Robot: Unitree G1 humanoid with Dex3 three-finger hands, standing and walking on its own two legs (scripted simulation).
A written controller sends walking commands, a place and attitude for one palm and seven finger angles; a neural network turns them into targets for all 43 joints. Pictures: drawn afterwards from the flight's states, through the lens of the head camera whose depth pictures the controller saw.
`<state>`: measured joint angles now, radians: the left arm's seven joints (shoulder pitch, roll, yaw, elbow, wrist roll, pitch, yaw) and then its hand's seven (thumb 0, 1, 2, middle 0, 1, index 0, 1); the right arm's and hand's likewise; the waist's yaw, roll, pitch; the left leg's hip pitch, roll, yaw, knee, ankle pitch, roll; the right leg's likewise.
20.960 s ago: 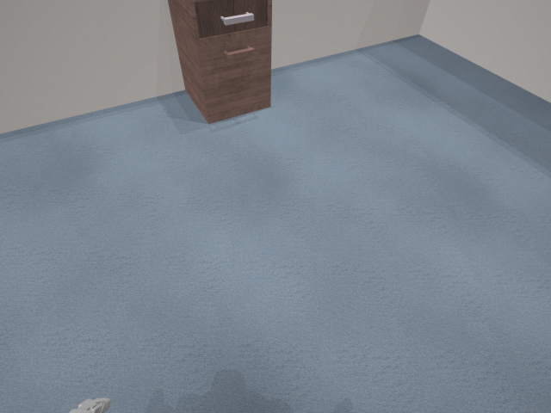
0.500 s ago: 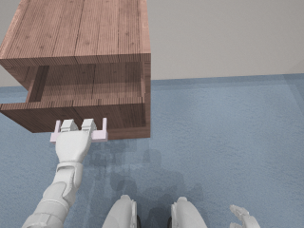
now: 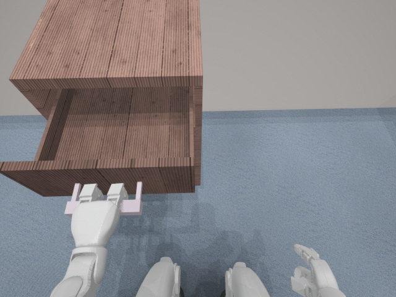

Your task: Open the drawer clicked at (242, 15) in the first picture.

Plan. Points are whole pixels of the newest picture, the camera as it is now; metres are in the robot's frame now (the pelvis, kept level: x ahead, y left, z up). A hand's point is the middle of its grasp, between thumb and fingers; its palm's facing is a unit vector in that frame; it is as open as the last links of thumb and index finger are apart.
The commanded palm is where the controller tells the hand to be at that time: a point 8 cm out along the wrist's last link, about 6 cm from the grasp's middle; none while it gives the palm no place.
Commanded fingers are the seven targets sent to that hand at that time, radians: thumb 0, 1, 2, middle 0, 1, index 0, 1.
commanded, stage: pull the drawer open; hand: left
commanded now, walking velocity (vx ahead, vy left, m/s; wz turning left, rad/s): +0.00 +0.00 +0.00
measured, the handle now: (106, 197) +0.32 +0.22 -0.07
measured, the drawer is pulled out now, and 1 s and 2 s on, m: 0.21 0.30 0.30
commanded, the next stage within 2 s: open the thumb to release the handle in 1.38 s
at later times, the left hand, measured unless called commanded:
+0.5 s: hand (102, 254) +0.21 +0.21 -0.08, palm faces -0.12 -0.08 -0.99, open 6.1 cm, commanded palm +0.18 +0.22 -0.03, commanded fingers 0.00 0.90 0.90 -0.40 -1.35 -0.40 -1.35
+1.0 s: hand (100, 272) +0.18 +0.21 -0.08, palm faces -0.15 -0.10 -0.98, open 6.1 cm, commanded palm +0.14 +0.22 -0.03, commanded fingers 0.00 0.90 0.90 -0.40 -1.35 -0.40 -1.35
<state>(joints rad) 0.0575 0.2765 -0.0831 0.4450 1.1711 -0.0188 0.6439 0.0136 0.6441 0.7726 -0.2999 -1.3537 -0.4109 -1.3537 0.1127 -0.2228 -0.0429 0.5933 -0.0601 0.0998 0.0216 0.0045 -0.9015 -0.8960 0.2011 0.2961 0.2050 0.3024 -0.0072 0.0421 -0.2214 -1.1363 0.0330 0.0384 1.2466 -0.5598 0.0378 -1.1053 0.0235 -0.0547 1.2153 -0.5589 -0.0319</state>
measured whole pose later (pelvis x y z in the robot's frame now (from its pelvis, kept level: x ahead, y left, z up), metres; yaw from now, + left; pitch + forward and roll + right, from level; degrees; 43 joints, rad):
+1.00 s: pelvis +0.00 -0.02 -0.02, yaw +0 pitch +26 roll +0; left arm 0.44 0.29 0.00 0.15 1.15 -0.15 0.60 0.03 0.64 0.70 -0.29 -1.35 -0.41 -1.35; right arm 0.06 -0.19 -0.02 0.53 -0.09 0.09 0.02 0.01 -0.90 -0.90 0.20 0.30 0.21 0.30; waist 0.02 0.03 -0.24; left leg -1.20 0.04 0.04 1.34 -0.60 0.01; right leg -1.19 0.03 -0.05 1.34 -0.61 -0.07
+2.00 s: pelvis -0.01 -0.02 -0.02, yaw +1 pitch +26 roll -1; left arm 0.39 0.30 -0.03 0.18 1.14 -0.13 0.63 0.00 -0.26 0.40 -0.31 -1.23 -0.33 -1.23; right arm 0.10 -0.22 -0.02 0.54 -0.09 0.08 0.00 0.01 -0.90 -0.90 0.20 0.30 0.21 0.30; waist 0.04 0.04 -0.24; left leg -1.21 0.03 0.01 1.34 -0.59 0.01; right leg -1.18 0.02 -0.08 1.34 -0.61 -0.07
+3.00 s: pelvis +0.00 -0.01 +0.01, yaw +1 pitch +21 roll -1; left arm 0.43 0.29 -0.08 0.12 1.10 -0.05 0.60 -0.01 -0.48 0.30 -0.32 -1.20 -0.33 -1.21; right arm 0.13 -0.23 -0.02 0.52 -0.07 0.09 0.01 0.01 -0.90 -0.90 0.20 0.30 0.20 0.30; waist 0.03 0.05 -0.22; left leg -1.02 0.02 0.02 1.19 -0.54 0.02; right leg -0.99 0.02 -0.06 1.17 -0.55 -0.04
